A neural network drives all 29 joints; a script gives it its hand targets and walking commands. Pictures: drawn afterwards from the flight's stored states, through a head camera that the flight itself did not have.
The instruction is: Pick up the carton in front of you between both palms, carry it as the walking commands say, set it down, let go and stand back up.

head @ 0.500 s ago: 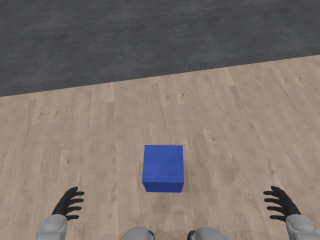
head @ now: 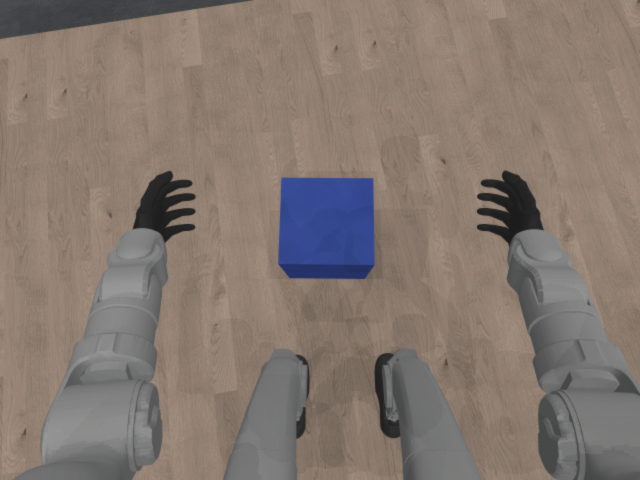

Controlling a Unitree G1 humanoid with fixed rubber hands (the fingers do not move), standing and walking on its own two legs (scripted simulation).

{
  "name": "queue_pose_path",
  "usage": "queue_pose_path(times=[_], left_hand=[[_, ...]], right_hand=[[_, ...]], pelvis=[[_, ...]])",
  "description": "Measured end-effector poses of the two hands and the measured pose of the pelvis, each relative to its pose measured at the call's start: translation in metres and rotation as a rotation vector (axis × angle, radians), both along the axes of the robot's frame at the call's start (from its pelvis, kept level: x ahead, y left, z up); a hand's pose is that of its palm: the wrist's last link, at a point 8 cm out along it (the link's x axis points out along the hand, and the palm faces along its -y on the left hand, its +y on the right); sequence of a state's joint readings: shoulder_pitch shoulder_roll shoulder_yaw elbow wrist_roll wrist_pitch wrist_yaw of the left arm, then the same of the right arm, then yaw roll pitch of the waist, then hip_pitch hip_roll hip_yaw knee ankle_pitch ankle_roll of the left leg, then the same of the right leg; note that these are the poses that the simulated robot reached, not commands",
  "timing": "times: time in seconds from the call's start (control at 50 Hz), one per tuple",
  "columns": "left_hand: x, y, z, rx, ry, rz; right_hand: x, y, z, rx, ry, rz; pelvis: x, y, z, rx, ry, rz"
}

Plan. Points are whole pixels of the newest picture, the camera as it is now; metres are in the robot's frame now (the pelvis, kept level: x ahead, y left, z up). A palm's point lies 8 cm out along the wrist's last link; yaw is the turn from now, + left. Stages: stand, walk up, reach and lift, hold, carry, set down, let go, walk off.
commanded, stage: reach and lift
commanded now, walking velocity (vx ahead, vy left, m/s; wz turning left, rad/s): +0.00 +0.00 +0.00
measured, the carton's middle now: (327, 233) +0.50 +0.03 -0.56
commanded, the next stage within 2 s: none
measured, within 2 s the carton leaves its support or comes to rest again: neither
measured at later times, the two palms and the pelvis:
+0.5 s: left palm (205, 161) +0.52 +0.22 -0.16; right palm (448, 163) +0.51 -0.16 -0.17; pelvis -0.01 +0.00 -0.04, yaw +0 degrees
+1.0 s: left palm (238, 217) +0.50 +0.22 -0.40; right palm (417, 216) +0.50 -0.16 -0.40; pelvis -0.05 -0.01 -0.25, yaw -1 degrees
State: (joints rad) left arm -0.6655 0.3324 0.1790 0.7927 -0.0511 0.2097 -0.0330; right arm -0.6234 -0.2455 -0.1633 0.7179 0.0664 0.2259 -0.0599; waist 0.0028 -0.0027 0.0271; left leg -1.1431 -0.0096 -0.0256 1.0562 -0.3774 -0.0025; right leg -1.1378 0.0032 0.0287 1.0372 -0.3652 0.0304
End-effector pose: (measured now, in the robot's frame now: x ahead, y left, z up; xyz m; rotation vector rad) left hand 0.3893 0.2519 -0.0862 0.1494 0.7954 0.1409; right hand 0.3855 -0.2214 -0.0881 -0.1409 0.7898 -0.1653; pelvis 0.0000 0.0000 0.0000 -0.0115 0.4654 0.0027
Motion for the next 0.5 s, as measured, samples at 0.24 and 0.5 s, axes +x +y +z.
queue_pose_path(times=[0.24, 0.5], left_hand=[[0.089, -0.025, -0.021, -0.076, -0.102, 0.0], [0.132, -0.035, -0.078, -0.095, -0.143, 0.006]], right_hand=[[0.089, 0.042, -0.021, 0.062, -0.098, -0.014], [0.129, 0.06, -0.079, 0.079, -0.134, -0.02]], pelvis=[[-0.037, 0.001, -0.031, -0.007, 0.165, 0.003], [-0.012, 0.002, -0.044, -0.017, 0.356, 0.007]])
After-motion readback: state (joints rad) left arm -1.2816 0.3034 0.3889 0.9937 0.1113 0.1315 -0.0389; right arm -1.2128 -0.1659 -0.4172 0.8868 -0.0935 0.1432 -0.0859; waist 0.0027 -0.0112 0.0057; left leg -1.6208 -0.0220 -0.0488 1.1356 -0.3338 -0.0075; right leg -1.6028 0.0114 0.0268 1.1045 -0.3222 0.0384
